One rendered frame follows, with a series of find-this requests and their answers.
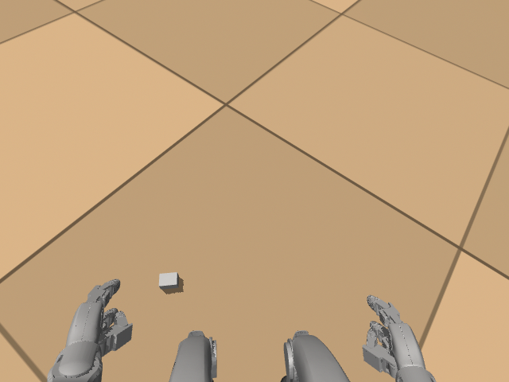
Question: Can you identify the left robot arm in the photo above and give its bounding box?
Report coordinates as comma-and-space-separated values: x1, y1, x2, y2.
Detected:
47, 341, 103, 382

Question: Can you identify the right robot hand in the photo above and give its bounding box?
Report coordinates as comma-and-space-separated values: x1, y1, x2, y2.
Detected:
363, 295, 425, 378

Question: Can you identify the small box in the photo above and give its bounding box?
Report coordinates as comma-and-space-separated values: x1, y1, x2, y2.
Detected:
159, 272, 179, 290

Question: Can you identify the left robot hand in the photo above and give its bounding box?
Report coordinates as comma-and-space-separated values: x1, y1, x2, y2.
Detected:
65, 279, 133, 357

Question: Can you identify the right robot arm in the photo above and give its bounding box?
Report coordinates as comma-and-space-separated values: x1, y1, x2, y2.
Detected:
395, 366, 436, 382

